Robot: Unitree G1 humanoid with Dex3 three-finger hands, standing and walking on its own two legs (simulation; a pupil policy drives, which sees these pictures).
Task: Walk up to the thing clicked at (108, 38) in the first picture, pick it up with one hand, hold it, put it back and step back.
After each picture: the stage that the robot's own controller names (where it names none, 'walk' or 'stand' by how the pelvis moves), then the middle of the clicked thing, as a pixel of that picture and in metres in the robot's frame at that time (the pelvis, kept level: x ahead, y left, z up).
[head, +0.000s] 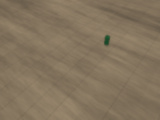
stand; (107, 40) +1.52 -0.31 -0.72
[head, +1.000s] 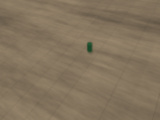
walk; (89, 47) +1.42 +0.05 -0.70
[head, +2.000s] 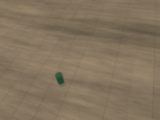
walk; (59, 78) +0.86 +0.30 -0.71
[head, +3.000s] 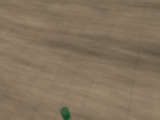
walk; (65, 113) +0.52 +0.21 -0.71
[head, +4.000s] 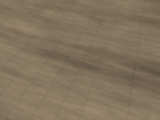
stand; out of the picture +0.38 +0.17 -0.71
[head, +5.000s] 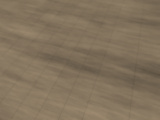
stand; out of the picture +0.38 +0.17 -0.72
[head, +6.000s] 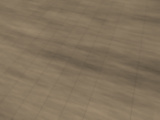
stand; out of the picture +0.38 +0.17 -0.73
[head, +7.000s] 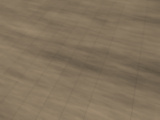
stand; out of the picture +0.37 +0.17 -0.73
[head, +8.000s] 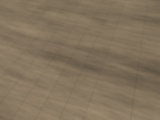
stand; out of the picture +0.37 +0.17 -0.73
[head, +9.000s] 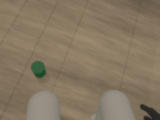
go down; (38, 69) +0.45 +0.19 -0.40
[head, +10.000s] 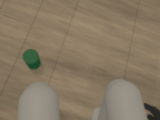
go down; (32, 60) +0.46 +0.20 -0.31
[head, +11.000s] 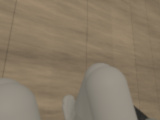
close in; out of the picture +0.45 +0.24 -0.23
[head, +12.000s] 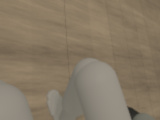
close; out of the picture +0.45 +0.26 -0.22
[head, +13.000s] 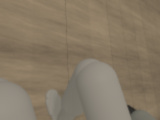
lift; out of the picture +0.43 +0.24 -0.23
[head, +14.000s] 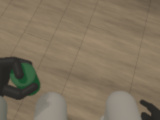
lift; (27, 80) +0.33 +0.19 -0.05
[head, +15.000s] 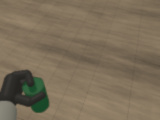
hold; (37, 95) +0.32 +0.16 +0.01
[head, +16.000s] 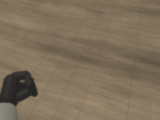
hold; out of the picture +0.31 +0.16 -0.59
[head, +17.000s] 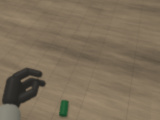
stand; (63, 108) +0.55 +0.14 -0.70
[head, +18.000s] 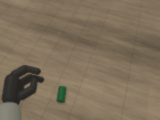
crouch; (61, 94) +0.56 +0.13 -0.67
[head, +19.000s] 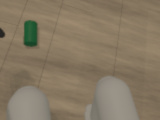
lower; (30, 33) +0.63 +0.15 -0.33
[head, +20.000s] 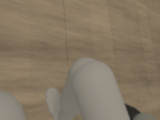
lower; out of the picture +0.60 +0.23 -0.26
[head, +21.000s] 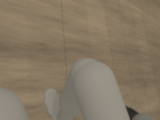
lower; out of the picture +0.61 +0.23 -0.25
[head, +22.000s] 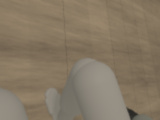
lower; out of the picture +0.61 +0.21 -0.26
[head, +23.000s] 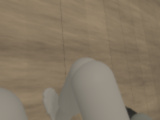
lower; out of the picture +0.61 +0.20 -0.26
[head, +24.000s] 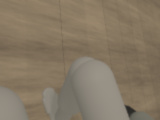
loosen; out of the picture +0.61 +0.19 -0.26
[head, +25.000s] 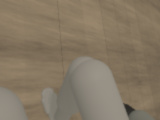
withdraw; out of the picture +0.61 +0.18 -0.26
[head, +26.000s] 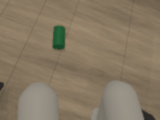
walk; (59, 37) +0.63 +0.09 -0.34
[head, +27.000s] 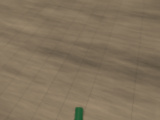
stand; (78, 115) +0.54 +0.01 -0.68
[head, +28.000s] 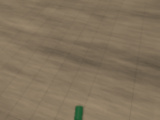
stand; (78, 114) +0.55 +0.02 -0.69
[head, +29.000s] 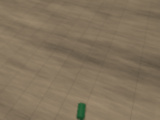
stand; (81, 111) +0.55 +0.01 -0.71
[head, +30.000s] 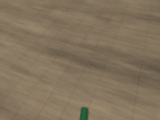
walk; (84, 115) +0.55 +0.01 -0.75
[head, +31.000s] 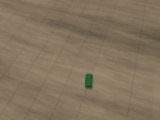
walk; (88, 80) +0.69 -0.07 -0.72
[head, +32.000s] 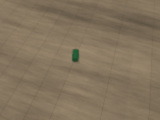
walk; (75, 55) +0.98 +0.05 -0.72
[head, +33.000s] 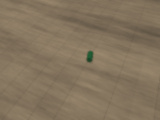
stand; (89, 56) +1.19 -0.04 -0.73
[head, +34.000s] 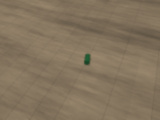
stand; (87, 59) +1.19 -0.04 -0.75
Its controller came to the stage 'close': yes
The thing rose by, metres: 0.71
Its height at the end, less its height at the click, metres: -0.02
